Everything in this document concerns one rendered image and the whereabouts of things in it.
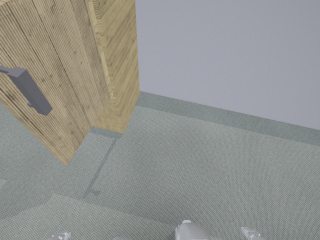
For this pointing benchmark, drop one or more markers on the robot left hand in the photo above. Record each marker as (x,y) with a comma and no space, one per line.
(64,235)

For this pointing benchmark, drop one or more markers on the robot right hand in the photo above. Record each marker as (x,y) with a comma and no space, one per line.
(251,234)

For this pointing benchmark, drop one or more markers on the cupboard door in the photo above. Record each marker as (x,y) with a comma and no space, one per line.
(55,41)

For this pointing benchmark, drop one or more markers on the right robot thigh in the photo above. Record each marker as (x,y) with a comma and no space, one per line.
(191,231)

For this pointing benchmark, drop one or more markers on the handle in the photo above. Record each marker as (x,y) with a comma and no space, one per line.
(25,83)

